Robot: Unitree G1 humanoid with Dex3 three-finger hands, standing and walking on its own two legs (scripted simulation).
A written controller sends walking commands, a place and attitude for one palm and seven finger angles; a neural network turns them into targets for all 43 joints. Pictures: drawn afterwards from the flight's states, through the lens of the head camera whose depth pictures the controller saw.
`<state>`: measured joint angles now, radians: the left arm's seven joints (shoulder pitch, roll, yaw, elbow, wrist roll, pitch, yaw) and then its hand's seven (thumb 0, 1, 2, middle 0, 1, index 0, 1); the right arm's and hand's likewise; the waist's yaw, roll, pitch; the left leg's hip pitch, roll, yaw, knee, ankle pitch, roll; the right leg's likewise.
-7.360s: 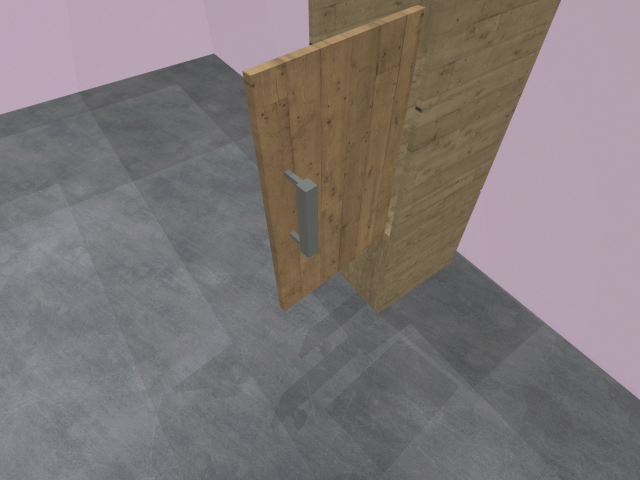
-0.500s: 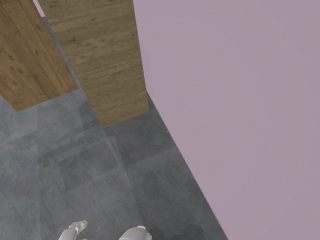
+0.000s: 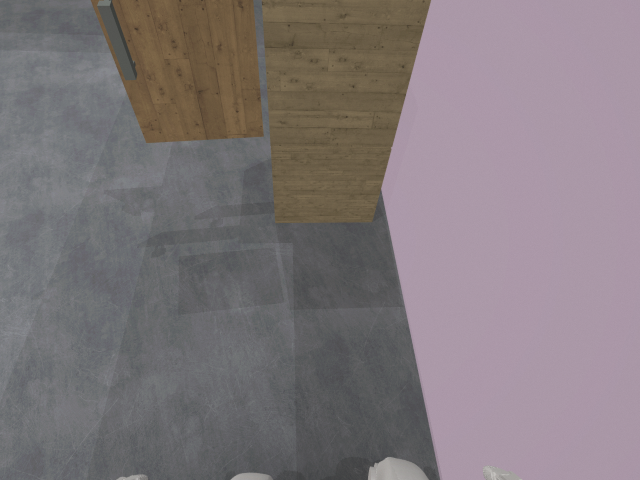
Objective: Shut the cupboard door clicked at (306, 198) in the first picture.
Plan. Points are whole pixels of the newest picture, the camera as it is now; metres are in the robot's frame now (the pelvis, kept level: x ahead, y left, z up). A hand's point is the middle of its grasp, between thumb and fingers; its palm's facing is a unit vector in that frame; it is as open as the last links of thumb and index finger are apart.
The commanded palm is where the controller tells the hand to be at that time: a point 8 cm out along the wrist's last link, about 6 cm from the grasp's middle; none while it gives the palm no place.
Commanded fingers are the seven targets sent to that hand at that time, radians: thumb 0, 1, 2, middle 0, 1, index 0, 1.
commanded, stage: turn to face it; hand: left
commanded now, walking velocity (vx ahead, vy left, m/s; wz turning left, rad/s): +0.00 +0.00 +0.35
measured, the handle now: (120, 38) +0.97 +0.55 -0.01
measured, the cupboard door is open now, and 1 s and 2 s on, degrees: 96 96 96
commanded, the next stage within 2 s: take the last steps up to it in 0.32 s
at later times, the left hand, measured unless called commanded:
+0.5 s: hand out of the picture +0.00 +0.14 -0.16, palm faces +0.22 -0.95 -0.23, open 7.3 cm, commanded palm none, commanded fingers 0.00 0.90 0.90 -0.20 -0.30 -0.20 -0.30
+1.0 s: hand out of the picture +0.11 +0.21 -0.15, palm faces +0.24 -0.95 -0.20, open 7.4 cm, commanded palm none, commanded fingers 0.00 0.90 0.90 -0.20 -0.30 -0.20 -0.30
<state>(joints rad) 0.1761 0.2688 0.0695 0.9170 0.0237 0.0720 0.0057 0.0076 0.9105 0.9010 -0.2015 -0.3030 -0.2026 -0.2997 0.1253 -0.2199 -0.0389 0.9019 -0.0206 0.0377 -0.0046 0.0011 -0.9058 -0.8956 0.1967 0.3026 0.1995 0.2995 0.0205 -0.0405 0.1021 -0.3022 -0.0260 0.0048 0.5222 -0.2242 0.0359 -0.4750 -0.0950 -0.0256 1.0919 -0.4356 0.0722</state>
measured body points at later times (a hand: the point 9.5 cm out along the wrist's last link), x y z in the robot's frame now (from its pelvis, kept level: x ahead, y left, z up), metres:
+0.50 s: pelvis +0.00 -0.05 +0.01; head +0.04 -0.05 +0.46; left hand -0.01 +0.19 -0.14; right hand +0.12 -0.29 -0.14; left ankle -0.03 +0.08 -0.69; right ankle +0.00 -0.16 -0.73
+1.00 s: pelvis +0.08 +0.00 +0.01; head +0.10 +0.01 +0.46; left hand +0.10 +0.26 -0.14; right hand +0.08 -0.22 -0.15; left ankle -0.02 +0.07 -0.73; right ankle +0.18 -0.10 -0.70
